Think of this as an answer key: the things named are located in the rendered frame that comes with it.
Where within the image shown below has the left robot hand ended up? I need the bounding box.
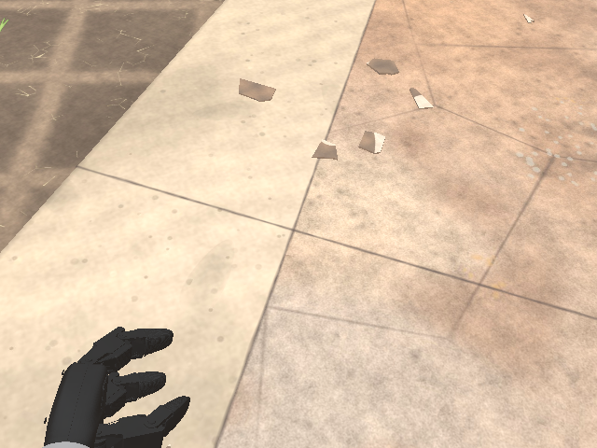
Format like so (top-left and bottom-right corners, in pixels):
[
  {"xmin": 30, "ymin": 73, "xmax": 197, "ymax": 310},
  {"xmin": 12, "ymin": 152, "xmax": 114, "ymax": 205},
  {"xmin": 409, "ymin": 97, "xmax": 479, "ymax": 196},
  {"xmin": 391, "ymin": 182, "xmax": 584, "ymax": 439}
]
[{"xmin": 44, "ymin": 327, "xmax": 190, "ymax": 448}]

